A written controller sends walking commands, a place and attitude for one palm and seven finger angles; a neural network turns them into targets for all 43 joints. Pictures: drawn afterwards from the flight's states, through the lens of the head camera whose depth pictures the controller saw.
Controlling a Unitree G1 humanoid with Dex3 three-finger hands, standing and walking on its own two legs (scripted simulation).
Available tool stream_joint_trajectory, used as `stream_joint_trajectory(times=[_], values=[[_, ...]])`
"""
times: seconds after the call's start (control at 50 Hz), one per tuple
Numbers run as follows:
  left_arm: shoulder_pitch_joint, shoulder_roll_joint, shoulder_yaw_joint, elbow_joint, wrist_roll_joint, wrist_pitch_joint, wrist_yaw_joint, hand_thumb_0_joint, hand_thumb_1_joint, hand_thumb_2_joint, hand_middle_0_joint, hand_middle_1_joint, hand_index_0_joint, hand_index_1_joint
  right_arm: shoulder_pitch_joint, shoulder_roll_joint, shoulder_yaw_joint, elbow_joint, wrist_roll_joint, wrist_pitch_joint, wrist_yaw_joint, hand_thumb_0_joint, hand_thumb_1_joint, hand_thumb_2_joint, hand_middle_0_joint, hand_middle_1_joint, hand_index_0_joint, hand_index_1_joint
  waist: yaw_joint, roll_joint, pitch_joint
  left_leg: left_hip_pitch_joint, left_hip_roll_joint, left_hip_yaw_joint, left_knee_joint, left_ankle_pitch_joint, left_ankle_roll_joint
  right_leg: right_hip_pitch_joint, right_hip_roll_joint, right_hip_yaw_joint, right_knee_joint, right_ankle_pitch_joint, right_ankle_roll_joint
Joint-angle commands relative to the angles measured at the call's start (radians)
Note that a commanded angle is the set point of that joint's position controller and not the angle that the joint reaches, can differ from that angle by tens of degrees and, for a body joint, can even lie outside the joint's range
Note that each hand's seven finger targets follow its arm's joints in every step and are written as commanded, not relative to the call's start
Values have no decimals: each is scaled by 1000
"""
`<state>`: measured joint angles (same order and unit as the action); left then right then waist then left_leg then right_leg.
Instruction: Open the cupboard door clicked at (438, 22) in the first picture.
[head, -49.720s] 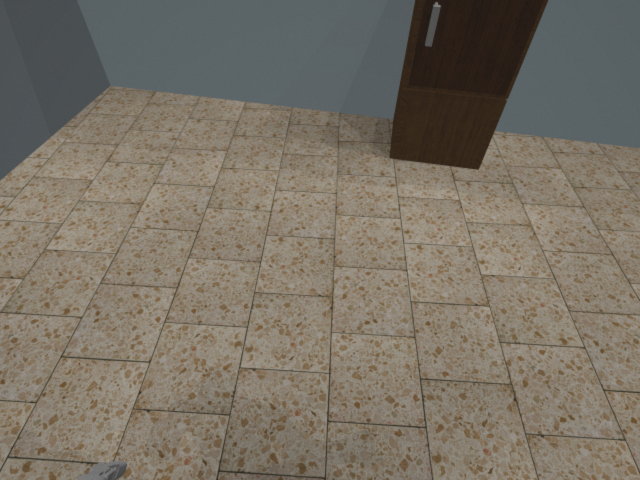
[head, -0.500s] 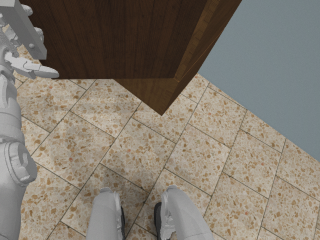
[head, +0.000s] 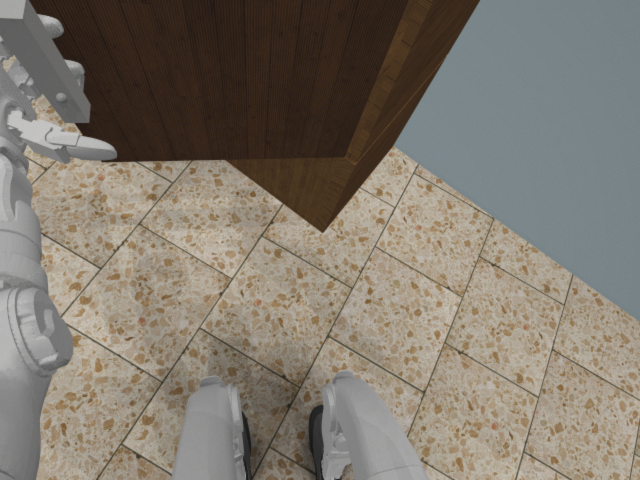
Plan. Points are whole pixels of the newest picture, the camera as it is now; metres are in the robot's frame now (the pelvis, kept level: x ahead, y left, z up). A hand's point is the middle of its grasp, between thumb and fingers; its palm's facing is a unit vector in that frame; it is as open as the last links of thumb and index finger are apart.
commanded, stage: close the thumb around the handle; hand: left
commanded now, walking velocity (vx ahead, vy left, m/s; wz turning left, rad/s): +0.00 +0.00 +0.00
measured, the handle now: (50, 52) +0.58 +0.25 +0.06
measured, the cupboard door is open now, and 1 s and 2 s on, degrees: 43 47 82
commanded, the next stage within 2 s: pull the door open along its arc in 0.62 s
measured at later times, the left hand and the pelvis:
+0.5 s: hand (57, 101) +0.52 +0.24 +0.05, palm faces +0.05 -1.00 -0.01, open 7.0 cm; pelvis +0.00 +0.00 +0.00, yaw +0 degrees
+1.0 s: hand (68, 125) +0.50 +0.23 +0.05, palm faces +0.05 -1.00 -0.01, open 6.8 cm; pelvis +0.00 +0.00 +0.01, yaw +0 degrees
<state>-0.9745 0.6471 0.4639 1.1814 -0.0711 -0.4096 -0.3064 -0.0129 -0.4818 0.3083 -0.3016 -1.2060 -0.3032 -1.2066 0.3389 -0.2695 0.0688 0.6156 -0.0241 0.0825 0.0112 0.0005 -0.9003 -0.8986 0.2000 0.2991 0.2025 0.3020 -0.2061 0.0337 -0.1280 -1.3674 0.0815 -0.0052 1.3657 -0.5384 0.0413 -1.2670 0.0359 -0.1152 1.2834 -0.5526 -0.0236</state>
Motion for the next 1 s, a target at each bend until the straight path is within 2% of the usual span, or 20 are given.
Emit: stream_joint_trajectory(times=[0.0, 0.06, 0.1, 0.12, 0.18, 0.22, 0.24, 0.28, 0.32, 0.36, 0.4, 0.48, 0.56, 0.62, 0.7, 0.72, 0.74, 0.8, 0.9, 0.98], values=[[-402, 286, 49, -235, -22, -71, 0, 0, -220, 420, -320, -1230, -320, -1230, 206, -214, -75, -19, 1, -7, -18, 0, -900, -900, 200, 300, 200, 300, 0, 215, -612, 607, -19, -107, -127, 450, -9, 149, 26, 60, -142, 304, -5], [-413, 233, 5, -217, -21, -68, -4, 0, -52, 492, -332, -1248, -332, -1248, 203, -206, -73, -13, 2, -11, -15, 0, -900, -900, 200, 300, 200, 300, -19, 222, -571, 600, -19, -104, -123, 443, -5, 126, 26, 61, -146, 303, -5], [-395, 288, 40, -222, -17, -66, -4, 0, 60, 540, -340, -1260, -340, -1260, 201, -213, -72, -20, 3, -7, -18, 0, -900, -900, 200, 300, 200, 300, 0, 211, -590, 576, -22, -98, -123, 438, -6, 166, 26, 65, -144, 308, -4], [-394, 258, 16, -217, -18, -62, -7, 0, 116, 564, -344, -1266, -344, -1266, 196, -207, -71, -21, 4, -8, -16, 0, -900, -900, 200, 300, 200, 300, -7, 219, -587, 573, -23, -94, -122, 436, -4, 165, 26, 67, -148, 312, -3], [-387, 285, 45, -224, -23, -67, -7, 0, 284, 636, -356, -1284, -356, -1284, 200, -210, -71, -21, 3, -8, -15, 0, -900, -900, 200, 300, 200, 300, 3, 220, -594, 586, -21, -98, -124, 454, -7, 165, 27, 64, -143, 319, -4], [-386, 255, 20, -218, -26, -62, -11, 0, 396, 684, -364, -1296, -364, -1296, 194, -207, -72, -22, 5, -10, -15, 0, -900, -900, 200, 300, 200, 300, -8, 207, -575, 570, -22, -93, -123, 431, -4, 164, 27, 67, -151, 311, -1], [-387, 274, 33, -220, -28, -62, -13, 0, 452, 708, -368, -1302, -368, -1302, 194, -208, -71, -21, 5, -10, -17, 0, -900, -900, 200, 300, 200, 300, -6, 192, -571, 552, -22, -91, -122, 424, -2, 183, 28, 69, -152, 314, 0], [-381, 263, 23, -220, -26, -64, -19, 0, 564, 756, -376, -1314, -376, -1314, 195, -208, -69, -23, 6, -11, -16, 0, -900, -900, 200, 300, 200, 300, -2, 215, -583, 571, -22, -92, -123, 436, -4, 169, 28, 68, -148, 315, -3], [-389, 270, 28, -220, -31, -63, -20, 0, 676, 804, -384, -1326, -384, -1326, 193, -209, -70, -21, 6, -13, -18, 0, -900, -900, 200, 300, 200, 300, -9, 197, -568, 551, -22, -91, -122, 415, -2, 176, 28, 70, -153, 307, -1], [-381, 285, 43, -234, -31, -71, -21, 0, 788, 852, -392, -1338, -392, -1338, 197, -210, -73, -20, 6, -14, -19, 0, -900, -900, 200, 300, 200, 300, 2, 222, -586, 589, -20, -99, -124, 446, -6, 159, 29, 66, -143, 313, -6], [-383, 260, 26, -231, -33, -71, -24, 0, 900, 900, -400, -1350, -400, -1350, 193, -211, -74, -16, 5, -14, -17, 0, -900, -900, 200, 300, 200, 300, -3, 219, -584, 603, -18, -103, -129, 432, -9, 140, 28, 61, -149, 294, -4], [-371, 262, 40, -230, -41, -70, -19, 0, 900, 900, -400, -1350, -400, -1350, 194, -210, -75, -21, 6, -14, -18, 0, -900, -900, 200, 300, 200, 300, 6, 221, -592, 610, -20, -106, -133, 449, -10, 145, 27, 59, -146, 302, -5], [-382, 287, 51, -205, -28, -72, 0, 0, 900, 900, -400, -1350, -400, -1350, 190, -210, -68, -24, 6, -16, -20, 0, -900, -900, 200, 300, 200, 300, -3, 177, -540, 540, -22, -96, -130, 386, -3, 158, 29, 67, -150, 271, -3], [-392, 274, 32, -213, -15, -77, 3, 0, 900, 900, -400, -1350, -400, -1350, 188, -210, -70, -25, 4, -17, -19, 0, -900, -900, 200, 300, 200, 300, 0, 217, -560, 577, -20, -103, -137, 389, -10, 135, 27, 61, -148, 260, -5], [-416, 277, 31, -217, -19, -81, 2, 0, 900, 900, -400, -1350, -400, -1350, 186, -213, -69, -26, 3, -18, -21, 0, -900, -900, 200, 300, 200, 300, -8, 213, -565, 575, -19, -107, -134, 384, -9, 127, 27, 61, -144, 255, -3], [-396, 221, 0, -227, -24, -81, 1, 0, 900, 900, -400, -1350, -400, -1350, 186, -207, -73, -28, 3, -20, -16, 0, -900, -900, 200, 300, 200, 300, 0, 237, -574, 605, -21, -111, -143, 387, -14, 117, 27, 57, -145, 250, -7], [-365, 224, 13, -231, -30, -81, 2, 0, 900, 900, -400, -1350, -400, -1350, 186, -209, -76, -28, 3, -19, -16, 0, -900, -900, 200, 300, 200, 300, 8, 219, -580, 615, -19, -109, -147, 393, -14, 127, 27, 57, -151, 256, -7], [-302, 217, 19, -269, -37, -88, 1, 0, 900, 900, -400, -1350, -400, -1350, 182, -208, -81, -33, 6, -15, -11, 0, -900, -900, 200, 300, 200, 300, 30, 234, -613, 657, -19, -111, -157, 436, -20, 138, 26, 56, -151, 279, -8], [-113, 135, -2, -305, -73, -82, -10, 0, 900, 900, -400, -1350, -400, -1350, 158, -194, -89, -53, 20, -12, -5, 0, -900, -900, 200, 300, 200, 300, 59, 141, -584, 609, -30, -82, -185, 418, -13, 240, 26, 62, -174, 316, -1], [70, 55, -35, -410, -100, -86, -4, 0, 900, 900, -400, -1350, -400, -1350, 129, -180, -100, -80, 34, -12, 3, 0, -900, -900, 200, 300, 200, 300, 96, 122, -577, 625, -38, -66, -217, 437, -17, 298, 25, 61, -189, 351, -2]])
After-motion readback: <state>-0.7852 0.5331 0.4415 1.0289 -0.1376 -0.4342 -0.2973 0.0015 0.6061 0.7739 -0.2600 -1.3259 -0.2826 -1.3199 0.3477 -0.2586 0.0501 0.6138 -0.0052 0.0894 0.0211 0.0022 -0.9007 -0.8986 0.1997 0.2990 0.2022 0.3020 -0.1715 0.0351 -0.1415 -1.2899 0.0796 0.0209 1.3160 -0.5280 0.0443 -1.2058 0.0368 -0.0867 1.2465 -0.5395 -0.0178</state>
